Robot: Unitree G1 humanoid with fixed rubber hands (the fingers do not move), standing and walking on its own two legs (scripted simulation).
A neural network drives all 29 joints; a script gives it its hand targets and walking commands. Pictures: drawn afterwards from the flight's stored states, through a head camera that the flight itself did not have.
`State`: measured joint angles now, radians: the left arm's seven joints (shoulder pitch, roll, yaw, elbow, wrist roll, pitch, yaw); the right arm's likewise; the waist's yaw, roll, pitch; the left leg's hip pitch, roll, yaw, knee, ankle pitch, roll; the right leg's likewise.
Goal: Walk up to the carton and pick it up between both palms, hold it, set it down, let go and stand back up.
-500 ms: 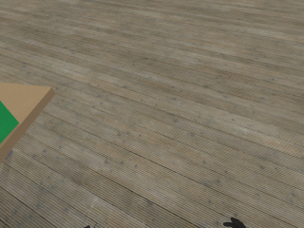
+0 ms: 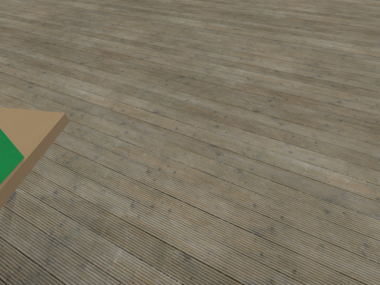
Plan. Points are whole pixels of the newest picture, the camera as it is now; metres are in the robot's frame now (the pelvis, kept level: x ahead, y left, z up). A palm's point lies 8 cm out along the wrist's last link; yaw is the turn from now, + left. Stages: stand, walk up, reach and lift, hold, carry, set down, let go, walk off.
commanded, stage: stand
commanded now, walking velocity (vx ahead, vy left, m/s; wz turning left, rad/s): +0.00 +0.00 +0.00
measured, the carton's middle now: out of the picture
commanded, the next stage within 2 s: walk up in 0.64 s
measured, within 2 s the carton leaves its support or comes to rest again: neither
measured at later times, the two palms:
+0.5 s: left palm out of the picture +0.01 +0.22 -0.13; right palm out of the picture +0.01 -0.22 -0.13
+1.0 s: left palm out of the picture -0.02 +0.27 -0.13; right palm out of the picture +0.01 -0.24 -0.12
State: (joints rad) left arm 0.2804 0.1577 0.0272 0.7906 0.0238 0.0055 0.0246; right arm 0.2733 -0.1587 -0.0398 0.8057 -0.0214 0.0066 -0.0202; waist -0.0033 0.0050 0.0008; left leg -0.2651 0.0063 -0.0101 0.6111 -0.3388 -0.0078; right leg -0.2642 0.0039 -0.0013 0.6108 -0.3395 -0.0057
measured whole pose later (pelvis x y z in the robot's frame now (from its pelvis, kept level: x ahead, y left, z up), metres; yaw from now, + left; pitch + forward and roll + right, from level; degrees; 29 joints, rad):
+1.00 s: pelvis -0.01 +0.02 +0.01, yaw +10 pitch -2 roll -1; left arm 0.30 0.19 0.09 0.99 0.07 -0.06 0.07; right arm 0.35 -0.20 -0.11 1.04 -0.06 0.04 0.02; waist 0.00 -0.01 0.05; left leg -0.47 0.05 0.03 1.00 -0.40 -0.06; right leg -0.11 -0.06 -0.15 0.43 -0.28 0.00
